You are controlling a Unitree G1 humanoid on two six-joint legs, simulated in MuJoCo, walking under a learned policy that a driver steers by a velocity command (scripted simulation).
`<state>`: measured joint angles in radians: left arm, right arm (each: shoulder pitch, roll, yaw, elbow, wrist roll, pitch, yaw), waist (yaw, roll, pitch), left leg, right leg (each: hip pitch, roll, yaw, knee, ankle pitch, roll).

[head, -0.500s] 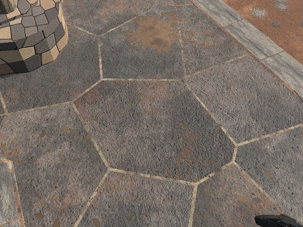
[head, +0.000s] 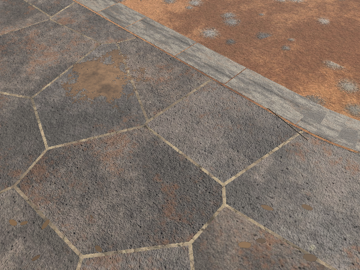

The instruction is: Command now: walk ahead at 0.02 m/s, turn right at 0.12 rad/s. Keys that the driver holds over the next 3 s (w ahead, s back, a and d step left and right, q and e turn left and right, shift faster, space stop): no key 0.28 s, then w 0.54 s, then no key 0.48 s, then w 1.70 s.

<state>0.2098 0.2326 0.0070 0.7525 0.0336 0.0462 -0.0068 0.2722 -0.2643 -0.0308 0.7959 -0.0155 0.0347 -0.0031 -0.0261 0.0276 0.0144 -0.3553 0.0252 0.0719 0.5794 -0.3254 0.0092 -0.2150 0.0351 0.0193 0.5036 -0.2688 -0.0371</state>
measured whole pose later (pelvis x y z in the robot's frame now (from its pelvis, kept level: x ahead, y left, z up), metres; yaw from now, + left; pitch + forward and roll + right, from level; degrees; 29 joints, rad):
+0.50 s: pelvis +0.01 +0.01 +0.00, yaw -1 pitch -1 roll +0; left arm 0.29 0.25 0.03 0.92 0.03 0.00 0.00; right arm 0.33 -0.24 -0.04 0.95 -0.02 0.01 0.00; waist -0.01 0.00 -0.01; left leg -0.17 -0.02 -0.02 0.46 -0.30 0.04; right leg -0.22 0.03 0.01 0.56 -0.39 -0.08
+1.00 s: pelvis +0.20 +0.04 -0.02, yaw -1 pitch +0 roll -1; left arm 0.44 0.21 0.02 1.06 -0.01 -0.07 0.02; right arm 0.02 -0.22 -0.03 0.84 -0.04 -0.07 0.01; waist 0.06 0.00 0.08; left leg -0.45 -0.01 0.09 0.58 -0.12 0.07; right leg -0.05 0.03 0.03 0.78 -0.50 -0.03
